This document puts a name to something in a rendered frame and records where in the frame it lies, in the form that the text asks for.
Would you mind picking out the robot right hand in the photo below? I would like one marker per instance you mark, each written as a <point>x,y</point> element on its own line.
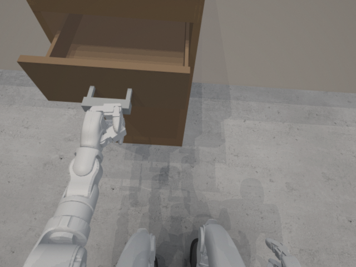
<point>282,253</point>

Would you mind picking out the right robot thigh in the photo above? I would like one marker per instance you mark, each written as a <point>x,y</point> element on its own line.
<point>221,251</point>

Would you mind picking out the left robot thigh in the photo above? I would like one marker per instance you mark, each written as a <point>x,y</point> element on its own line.
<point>139,251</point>

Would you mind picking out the cabinet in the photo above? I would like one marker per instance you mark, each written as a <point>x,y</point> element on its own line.
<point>144,125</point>

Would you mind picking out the robot left forearm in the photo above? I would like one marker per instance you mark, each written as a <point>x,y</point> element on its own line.
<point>71,221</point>

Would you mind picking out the left robot upper arm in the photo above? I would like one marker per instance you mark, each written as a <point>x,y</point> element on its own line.
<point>58,255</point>

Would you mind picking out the robot thigh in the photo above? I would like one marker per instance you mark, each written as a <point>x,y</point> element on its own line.
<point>139,251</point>
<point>221,251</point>

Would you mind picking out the handle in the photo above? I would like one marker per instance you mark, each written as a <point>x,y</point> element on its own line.
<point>90,101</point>

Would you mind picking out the drawer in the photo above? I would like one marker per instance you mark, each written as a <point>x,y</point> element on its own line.
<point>113,54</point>

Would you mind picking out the robot left hand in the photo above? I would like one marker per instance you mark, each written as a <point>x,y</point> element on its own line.
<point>94,125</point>

